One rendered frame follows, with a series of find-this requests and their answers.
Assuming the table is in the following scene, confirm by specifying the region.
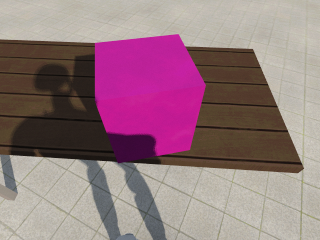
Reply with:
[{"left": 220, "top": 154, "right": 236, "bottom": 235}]
[{"left": 0, "top": 39, "right": 304, "bottom": 201}]

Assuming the carton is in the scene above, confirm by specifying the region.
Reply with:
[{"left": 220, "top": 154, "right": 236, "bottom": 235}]
[{"left": 95, "top": 34, "right": 206, "bottom": 164}]

